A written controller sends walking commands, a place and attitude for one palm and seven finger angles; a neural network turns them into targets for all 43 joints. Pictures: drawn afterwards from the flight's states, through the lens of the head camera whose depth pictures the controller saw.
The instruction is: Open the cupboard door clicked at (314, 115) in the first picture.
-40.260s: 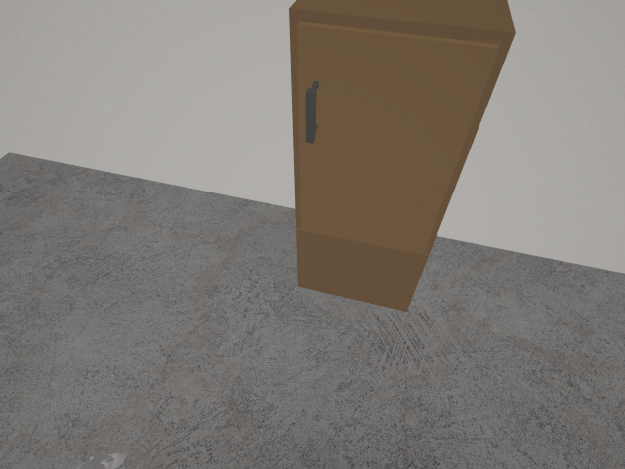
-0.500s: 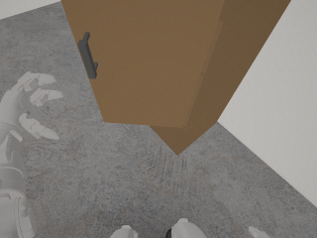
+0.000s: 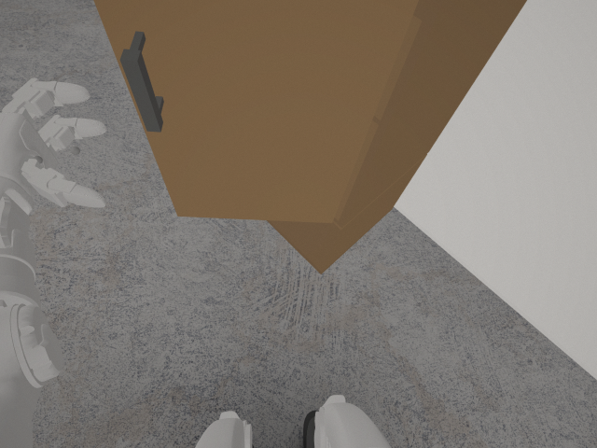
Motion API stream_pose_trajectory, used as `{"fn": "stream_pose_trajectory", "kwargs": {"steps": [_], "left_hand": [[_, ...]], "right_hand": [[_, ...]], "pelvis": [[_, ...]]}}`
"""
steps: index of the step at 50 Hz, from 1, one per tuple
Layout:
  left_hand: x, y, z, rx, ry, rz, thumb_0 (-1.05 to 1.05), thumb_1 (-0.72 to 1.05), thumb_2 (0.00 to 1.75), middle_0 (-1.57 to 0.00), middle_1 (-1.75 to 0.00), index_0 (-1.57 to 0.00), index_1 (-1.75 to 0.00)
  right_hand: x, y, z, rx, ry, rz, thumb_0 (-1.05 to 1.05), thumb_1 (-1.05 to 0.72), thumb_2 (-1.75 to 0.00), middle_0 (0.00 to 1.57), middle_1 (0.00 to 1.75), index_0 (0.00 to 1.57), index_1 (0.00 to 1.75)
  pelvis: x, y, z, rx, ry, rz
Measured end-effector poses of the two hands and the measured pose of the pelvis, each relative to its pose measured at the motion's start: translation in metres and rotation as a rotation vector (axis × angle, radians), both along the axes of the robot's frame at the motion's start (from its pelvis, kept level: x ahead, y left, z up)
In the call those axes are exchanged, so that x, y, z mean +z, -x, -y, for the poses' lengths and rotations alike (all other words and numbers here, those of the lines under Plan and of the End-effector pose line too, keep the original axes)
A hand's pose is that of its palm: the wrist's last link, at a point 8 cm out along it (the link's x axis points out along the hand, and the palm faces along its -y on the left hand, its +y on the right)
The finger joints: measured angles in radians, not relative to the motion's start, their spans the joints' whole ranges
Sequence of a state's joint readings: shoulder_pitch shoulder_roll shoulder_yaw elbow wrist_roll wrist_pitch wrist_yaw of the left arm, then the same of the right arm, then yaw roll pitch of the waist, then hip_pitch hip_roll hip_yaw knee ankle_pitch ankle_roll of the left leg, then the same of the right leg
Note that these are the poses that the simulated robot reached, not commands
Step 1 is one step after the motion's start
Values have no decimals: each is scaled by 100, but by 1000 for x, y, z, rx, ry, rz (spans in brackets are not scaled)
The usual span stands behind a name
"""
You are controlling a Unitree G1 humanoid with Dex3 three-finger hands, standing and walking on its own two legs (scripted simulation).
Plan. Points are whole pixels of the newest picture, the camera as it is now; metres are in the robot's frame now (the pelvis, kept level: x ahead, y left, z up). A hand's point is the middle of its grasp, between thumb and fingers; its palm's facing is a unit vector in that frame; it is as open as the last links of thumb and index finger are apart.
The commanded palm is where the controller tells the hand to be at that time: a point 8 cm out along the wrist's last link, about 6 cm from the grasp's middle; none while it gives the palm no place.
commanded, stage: move the hooked fingers beside the handle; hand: left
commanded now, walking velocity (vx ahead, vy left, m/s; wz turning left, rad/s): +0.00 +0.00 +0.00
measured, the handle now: (147, 84) +0.58 +0.19 +0.08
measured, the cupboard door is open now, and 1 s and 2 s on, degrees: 46 46 46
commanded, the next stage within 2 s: slide the fingers in behind the handle in 1.18 s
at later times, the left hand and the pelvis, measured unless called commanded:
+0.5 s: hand (98, 104) +0.54 +0.25 +0.09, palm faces -0.05 -1.00 -0.01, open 14.0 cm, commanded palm +0.52 +0.29 +0.08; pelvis +0.00 +0.00 -0.01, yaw -1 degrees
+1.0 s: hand (85, 118) +0.53 +0.27 +0.07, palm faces -0.05 -1.00 +0.01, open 14.0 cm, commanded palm +0.52 +0.30 +0.07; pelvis +0.02 +0.00 +0.00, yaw -1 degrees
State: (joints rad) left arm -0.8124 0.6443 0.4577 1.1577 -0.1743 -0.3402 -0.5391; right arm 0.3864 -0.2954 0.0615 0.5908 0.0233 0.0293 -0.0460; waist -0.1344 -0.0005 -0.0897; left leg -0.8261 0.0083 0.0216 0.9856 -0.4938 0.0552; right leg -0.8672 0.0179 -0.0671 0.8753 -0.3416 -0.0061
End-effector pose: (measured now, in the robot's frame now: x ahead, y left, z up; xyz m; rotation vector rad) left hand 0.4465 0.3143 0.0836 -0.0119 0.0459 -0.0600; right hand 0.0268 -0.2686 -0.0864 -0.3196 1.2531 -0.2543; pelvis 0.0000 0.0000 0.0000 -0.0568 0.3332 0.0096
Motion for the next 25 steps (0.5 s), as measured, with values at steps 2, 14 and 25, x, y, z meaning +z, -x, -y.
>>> {"fn": "stream_pose_trajectory", "kwargs": {"steps": [2,14,25], "left_hand": [[-1,-7,1,3,-10,-7,-2,-50,30,-30,-120,-30,-120],[4,-44,9,2,-16,-9,-2,-50,30,-30,-120,-30,-120],[3,-75,12,6,-20,-12,-2,-50,30,-30,-120,-30,-120]], "right_hand": [[0,5,0,-8,5,-17,0,-90,-90,21,29,21,30],[-1,41,-4,-66,6,-131,0,-90,-90,21,29,21,30],[2,65,-6,-107,15,-220,0,-90,-90,21,29,21,30]], "pelvis": [[-1,0,-1,1,3,-7],[-5,0,-1,-7,11,-46],[-10,-2,1,-14,20,-94]]}}
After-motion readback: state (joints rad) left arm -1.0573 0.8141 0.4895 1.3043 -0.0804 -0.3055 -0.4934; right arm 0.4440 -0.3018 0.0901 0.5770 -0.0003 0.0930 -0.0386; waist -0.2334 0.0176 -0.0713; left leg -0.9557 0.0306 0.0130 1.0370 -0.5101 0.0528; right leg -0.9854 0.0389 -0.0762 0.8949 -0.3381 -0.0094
